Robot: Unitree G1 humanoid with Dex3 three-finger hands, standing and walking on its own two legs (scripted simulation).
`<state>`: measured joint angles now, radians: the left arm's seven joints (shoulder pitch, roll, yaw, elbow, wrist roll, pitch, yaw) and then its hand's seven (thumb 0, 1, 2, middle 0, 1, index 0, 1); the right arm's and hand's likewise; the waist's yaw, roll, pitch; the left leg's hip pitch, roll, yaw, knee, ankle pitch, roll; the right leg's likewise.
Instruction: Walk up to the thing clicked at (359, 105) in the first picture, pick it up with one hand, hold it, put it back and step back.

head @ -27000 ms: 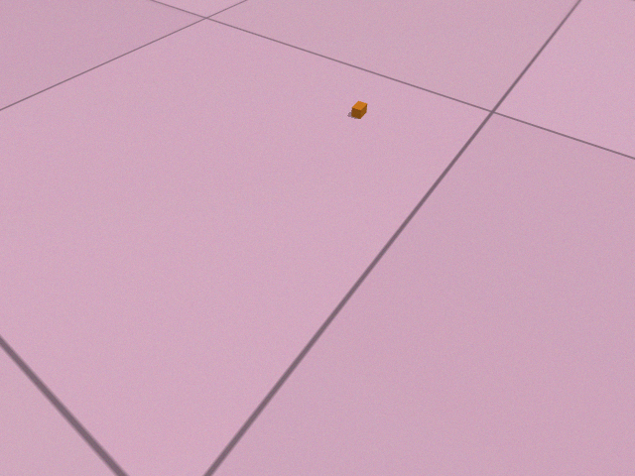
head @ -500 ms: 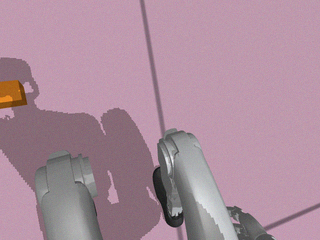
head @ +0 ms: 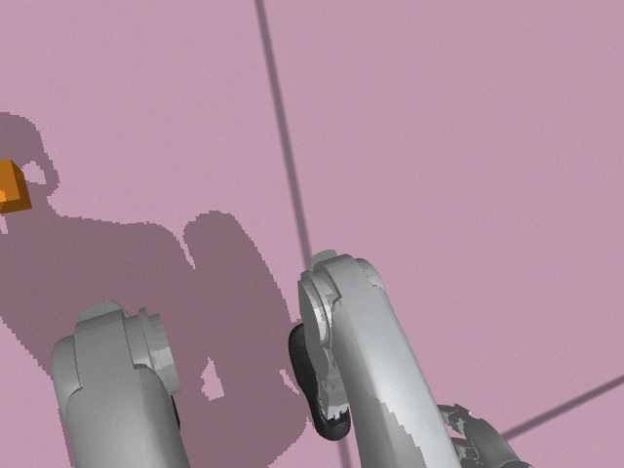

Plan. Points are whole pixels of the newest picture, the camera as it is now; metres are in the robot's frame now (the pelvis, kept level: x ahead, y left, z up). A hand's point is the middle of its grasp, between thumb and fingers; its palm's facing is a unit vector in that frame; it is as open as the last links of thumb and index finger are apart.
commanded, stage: approach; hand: left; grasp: from above
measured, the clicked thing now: out of the picture +0.49 +0.34 -0.30
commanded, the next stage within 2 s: close in in 0.42 s
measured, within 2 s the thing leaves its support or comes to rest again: neither
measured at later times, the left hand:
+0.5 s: hand out of the picture +0.48 +0.35 -0.17, palm faces -0.42 -0.09 -0.91, open 12.9 cm
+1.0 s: hand out of the picture +0.46 +0.34 -0.21, palm faces -0.46 -0.10 -0.88, open 13.3 cm
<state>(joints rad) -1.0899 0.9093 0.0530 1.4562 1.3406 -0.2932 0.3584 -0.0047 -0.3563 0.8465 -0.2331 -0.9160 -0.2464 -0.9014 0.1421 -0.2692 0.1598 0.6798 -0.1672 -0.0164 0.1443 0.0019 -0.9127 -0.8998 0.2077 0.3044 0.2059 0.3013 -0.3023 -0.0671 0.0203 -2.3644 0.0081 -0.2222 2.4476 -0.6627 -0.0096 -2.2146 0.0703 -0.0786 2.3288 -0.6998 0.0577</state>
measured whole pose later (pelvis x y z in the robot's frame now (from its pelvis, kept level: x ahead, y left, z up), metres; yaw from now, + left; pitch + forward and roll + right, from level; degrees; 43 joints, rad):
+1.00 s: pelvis -0.01 +0.00 -0.01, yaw -1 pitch +29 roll -14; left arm -1.09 1.02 0.07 1.60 1.35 -0.32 0.41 0.00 -0.37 0.86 -0.23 -0.86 -0.23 -0.85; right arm 0.13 -0.29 0.24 0.65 -0.19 -0.03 0.14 0.00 -0.90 -0.90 0.21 0.30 0.21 0.30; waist -0.34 -0.10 0.09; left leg -2.37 0.01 -0.24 2.48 -0.65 -0.01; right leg -2.22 0.08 -0.09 2.34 -0.68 0.06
